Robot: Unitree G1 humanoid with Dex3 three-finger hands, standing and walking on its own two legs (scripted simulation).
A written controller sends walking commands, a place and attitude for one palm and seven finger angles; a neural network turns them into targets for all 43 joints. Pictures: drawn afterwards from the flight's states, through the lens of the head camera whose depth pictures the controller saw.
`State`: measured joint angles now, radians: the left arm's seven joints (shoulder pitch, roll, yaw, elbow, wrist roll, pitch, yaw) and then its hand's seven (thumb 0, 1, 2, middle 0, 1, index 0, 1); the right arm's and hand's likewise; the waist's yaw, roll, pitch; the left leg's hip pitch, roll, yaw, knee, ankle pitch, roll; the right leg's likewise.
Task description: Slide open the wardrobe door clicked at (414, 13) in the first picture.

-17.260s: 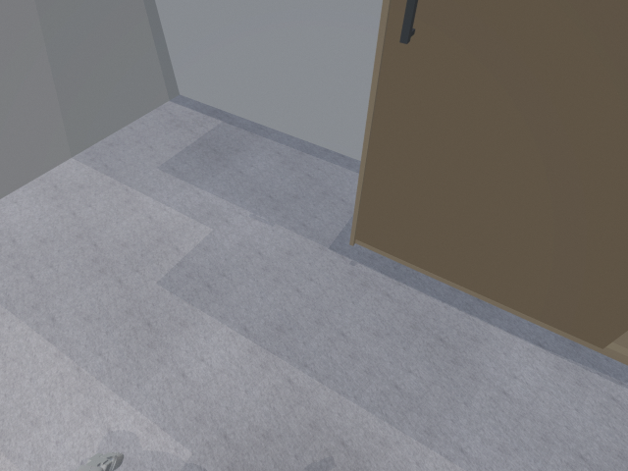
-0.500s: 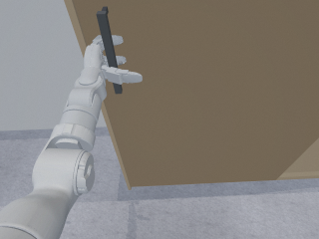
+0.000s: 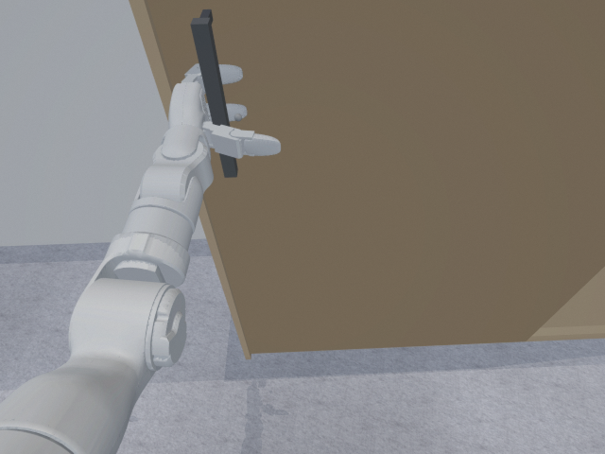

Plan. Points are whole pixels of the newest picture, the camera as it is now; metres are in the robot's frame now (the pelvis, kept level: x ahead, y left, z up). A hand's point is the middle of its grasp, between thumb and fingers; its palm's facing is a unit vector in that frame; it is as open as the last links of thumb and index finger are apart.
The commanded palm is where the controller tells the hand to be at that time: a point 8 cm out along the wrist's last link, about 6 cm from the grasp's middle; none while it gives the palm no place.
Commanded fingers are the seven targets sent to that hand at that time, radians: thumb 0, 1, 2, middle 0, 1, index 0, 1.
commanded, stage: grip the handle and tug to test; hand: left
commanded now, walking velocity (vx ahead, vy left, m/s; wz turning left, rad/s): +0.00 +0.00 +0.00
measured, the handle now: (220, 102) +0.53 +0.11 +0.21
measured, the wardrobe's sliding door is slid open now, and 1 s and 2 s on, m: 0.00 0.00 0.00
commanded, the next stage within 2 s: tug the door sideways, standing still in 1.48 s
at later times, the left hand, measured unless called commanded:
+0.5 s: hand (233, 120) +0.47 +0.09 +0.22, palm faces +0.06 -1.00 -0.01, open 9.6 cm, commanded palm +0.45 +0.13 +0.22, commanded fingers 0.00 0.57 0.76 -0.41 -1.35 -0.41 -1.35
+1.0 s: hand (233, 118) +0.47 +0.09 +0.22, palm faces +0.07 -1.00 +0.00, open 5.4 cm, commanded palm +0.45 +0.13 +0.22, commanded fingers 0.00 0.90 0.90 -0.45 -1.40 -0.45 -1.40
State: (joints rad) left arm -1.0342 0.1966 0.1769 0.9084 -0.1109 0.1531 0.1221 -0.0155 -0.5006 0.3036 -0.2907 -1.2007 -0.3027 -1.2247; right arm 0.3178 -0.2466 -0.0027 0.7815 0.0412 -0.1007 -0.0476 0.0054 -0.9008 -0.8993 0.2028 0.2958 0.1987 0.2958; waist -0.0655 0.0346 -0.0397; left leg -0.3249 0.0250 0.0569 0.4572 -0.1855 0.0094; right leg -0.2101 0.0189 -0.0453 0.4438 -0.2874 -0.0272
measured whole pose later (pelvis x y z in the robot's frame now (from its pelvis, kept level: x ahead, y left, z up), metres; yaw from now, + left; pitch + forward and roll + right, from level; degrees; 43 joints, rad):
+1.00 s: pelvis +0.01 -0.01 +0.00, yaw +0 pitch +2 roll +0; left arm -0.94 0.19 0.18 0.77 -0.13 0.21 0.11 0.00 0.75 0.83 -0.36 -1.36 -0.38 -1.39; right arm 0.29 -0.25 0.00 0.76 0.05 -0.07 -0.06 0.01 -0.90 -0.90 0.20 0.30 0.20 0.30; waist -0.05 0.04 -0.04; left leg -0.28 0.03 0.06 0.43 -0.19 0.00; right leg -0.16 0.02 -0.04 0.42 -0.29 -0.03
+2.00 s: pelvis +0.04 -0.01 +0.00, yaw +3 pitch +2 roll +0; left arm -0.83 0.08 0.08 0.47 -0.12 0.38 0.18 0.00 0.76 0.84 -0.33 -1.34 -0.33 -1.40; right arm 0.18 -0.21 0.00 0.73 0.04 -0.02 -0.06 0.01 -0.90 -0.90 0.20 0.30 0.20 0.30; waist 0.01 0.03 -0.05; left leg -0.23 0.00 -0.01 0.44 -0.23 0.00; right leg -0.10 0.01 -0.06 0.42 -0.33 -0.02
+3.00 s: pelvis +0.01 -0.04 -0.02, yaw +2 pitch -1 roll +0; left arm -0.94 0.21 0.07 0.64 -0.12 -0.01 0.12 -0.03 0.76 0.86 -0.44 -1.40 -0.20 -1.40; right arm 0.23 -0.23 0.00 0.78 0.04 -0.06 -0.08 0.01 -0.90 -0.90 0.20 0.30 0.20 0.30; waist 0.01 0.05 0.15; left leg -0.42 0.05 0.02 0.97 -0.49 -0.02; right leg -0.20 0.04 -0.10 0.62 -0.40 -0.09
